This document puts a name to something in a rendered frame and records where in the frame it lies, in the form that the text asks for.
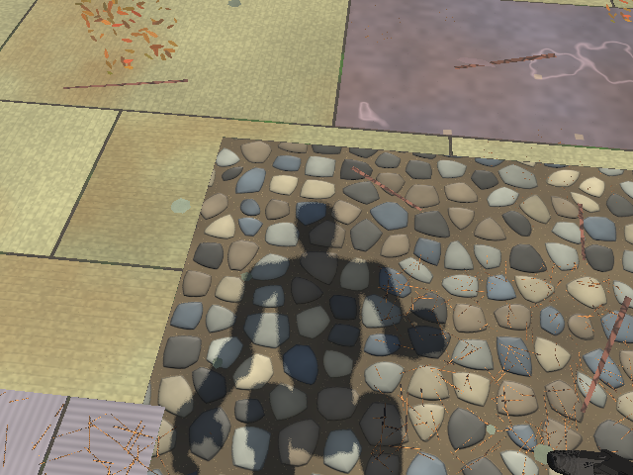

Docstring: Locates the robot right hand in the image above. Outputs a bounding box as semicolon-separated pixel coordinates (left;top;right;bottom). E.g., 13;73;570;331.
547;449;633;475

